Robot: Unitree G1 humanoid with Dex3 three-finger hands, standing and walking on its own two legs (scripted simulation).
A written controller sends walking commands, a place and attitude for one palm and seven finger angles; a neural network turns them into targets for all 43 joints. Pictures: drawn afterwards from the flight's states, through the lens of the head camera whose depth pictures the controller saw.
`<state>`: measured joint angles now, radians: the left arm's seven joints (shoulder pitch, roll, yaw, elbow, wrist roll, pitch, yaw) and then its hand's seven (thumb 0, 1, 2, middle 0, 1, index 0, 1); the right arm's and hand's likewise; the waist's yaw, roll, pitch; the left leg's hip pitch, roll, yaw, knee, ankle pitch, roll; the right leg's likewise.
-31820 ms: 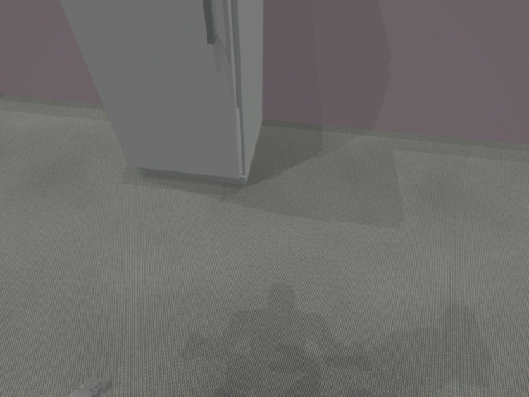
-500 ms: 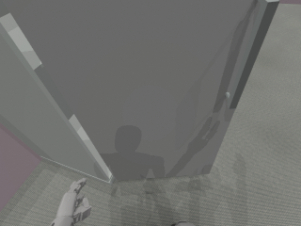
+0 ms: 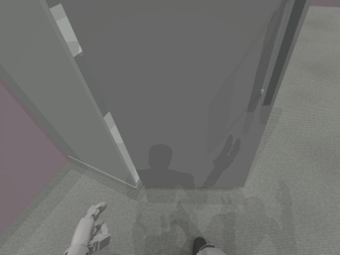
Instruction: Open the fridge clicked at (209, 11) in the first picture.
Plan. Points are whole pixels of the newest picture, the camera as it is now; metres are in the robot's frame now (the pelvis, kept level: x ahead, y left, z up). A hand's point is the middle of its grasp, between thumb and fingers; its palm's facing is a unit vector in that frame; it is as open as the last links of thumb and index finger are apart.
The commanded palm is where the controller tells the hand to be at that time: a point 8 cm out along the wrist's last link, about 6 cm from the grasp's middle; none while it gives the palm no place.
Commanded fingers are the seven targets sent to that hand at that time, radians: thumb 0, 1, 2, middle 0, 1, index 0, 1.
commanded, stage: stop stepping back and stand still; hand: right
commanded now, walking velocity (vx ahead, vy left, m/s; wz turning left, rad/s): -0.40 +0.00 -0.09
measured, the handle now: (277, 53) +0.57 -0.25 +0.18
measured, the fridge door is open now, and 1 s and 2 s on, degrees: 67 67 67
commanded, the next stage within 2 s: let the arm hang, fingers relaxed in 0.80 s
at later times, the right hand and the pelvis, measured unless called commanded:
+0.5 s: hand out of the picture +0.09 -0.35 +0.18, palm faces +0.51 +0.77 -0.38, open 7.4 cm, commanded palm +0.05 -0.37 +0.19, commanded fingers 0.00 -0.90 -0.90 0.20 0.30 0.20 0.30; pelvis -0.08 -0.06 +0.01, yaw -3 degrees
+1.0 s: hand out of the picture +0.14 -0.37 +0.04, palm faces +0.34 +0.82 -0.46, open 7.4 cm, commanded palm none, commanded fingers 0.00 -0.90 -0.90 0.20 0.30 0.20 0.30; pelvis -0.06 -0.08 +0.00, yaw -6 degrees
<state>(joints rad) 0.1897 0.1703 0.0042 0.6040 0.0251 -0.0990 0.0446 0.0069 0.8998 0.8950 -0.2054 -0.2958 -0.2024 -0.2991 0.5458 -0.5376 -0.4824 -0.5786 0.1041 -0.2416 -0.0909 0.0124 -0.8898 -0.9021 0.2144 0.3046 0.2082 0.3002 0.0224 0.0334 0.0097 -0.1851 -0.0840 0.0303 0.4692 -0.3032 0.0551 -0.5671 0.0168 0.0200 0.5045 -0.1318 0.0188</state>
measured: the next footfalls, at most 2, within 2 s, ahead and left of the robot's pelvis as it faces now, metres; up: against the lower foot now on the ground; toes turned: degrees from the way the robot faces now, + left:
right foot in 0.16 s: +0.06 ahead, -0.12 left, +0.00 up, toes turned +0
left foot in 0.38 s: -0.03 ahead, +0.05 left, +0.00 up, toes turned -1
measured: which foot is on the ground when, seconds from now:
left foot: down 0.00-0.16, up 0.18-0.36, down 0.38-0.56, up 0.58-0.82, down 0.84-1.00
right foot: up 0.00-0.14, down 0.16-0.40, up 0.42-0.54, down 0.56-1.00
